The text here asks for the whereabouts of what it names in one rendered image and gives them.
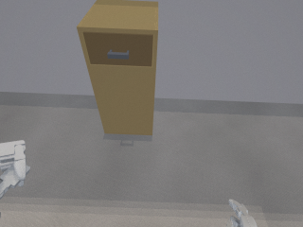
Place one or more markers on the robot right hand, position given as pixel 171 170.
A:
pixel 242 214

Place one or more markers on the robot left hand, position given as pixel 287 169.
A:
pixel 14 162

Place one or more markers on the drawer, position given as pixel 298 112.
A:
pixel 140 48

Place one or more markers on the handle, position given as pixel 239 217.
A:
pixel 118 55

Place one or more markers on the cabinet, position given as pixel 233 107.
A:
pixel 124 93

